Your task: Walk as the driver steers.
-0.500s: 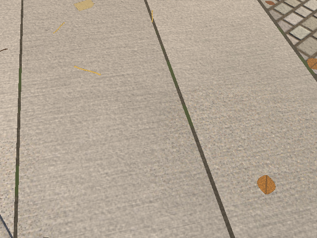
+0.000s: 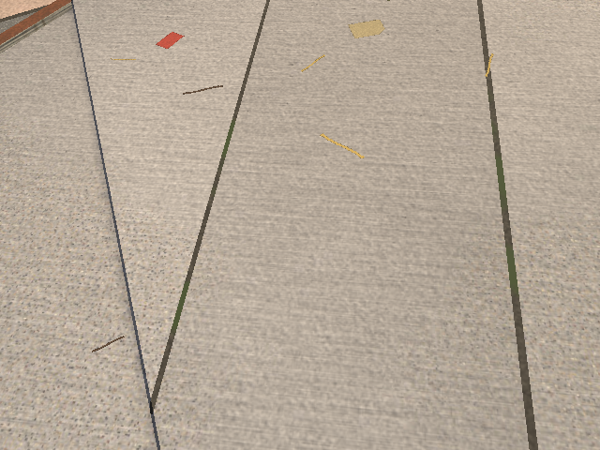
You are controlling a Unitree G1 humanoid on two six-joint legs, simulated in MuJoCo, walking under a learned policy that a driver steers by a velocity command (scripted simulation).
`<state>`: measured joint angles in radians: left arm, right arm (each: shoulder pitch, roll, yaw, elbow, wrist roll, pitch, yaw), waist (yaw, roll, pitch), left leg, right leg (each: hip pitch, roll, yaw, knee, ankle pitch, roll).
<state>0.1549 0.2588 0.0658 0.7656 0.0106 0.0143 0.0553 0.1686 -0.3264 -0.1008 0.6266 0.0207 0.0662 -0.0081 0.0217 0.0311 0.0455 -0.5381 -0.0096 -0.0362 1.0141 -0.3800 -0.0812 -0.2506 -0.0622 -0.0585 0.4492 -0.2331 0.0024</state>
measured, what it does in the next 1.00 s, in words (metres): walks ahead: left foot, then right foot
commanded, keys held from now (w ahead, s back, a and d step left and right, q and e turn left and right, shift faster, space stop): w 1.00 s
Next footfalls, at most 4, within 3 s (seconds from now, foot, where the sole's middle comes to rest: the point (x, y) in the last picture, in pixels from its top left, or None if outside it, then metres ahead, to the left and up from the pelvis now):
0.16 left None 0.03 0.14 -0.78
0.64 right None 0.40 -0.07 -0.78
1.16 left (252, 351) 0.68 0.20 -0.78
1.68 right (340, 243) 0.99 -0.02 -0.78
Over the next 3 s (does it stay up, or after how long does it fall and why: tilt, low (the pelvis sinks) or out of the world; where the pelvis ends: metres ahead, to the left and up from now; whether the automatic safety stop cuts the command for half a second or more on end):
stays up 1.39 0.12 -0.01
